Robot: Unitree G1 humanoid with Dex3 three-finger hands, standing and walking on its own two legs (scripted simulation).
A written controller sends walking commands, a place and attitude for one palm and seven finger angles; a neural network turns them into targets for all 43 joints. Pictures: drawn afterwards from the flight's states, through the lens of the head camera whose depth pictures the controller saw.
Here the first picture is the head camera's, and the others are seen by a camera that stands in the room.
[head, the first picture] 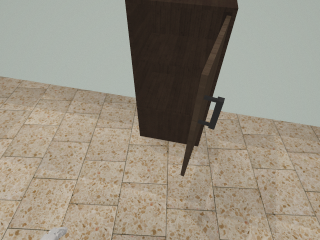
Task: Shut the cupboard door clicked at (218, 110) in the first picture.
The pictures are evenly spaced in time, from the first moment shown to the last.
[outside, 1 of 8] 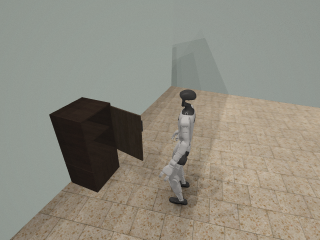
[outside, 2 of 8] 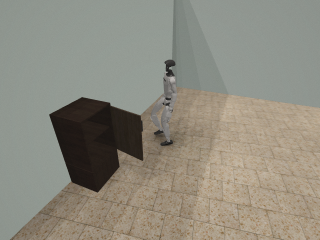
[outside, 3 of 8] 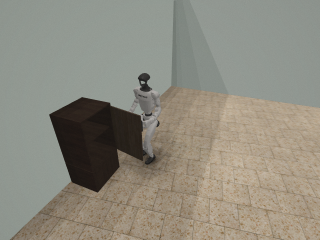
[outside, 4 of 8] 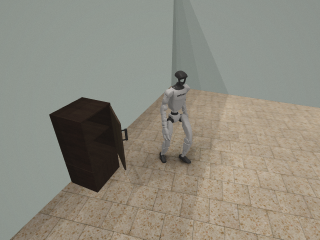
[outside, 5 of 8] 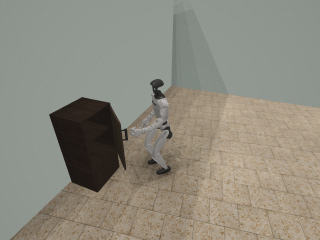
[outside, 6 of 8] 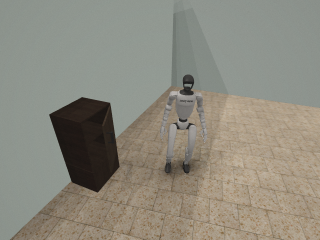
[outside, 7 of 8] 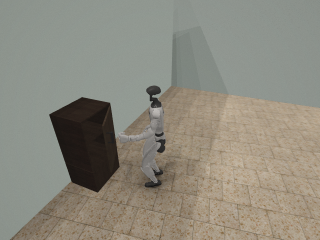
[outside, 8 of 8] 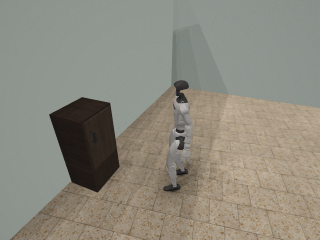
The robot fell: no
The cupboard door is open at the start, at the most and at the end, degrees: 80 80 0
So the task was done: yes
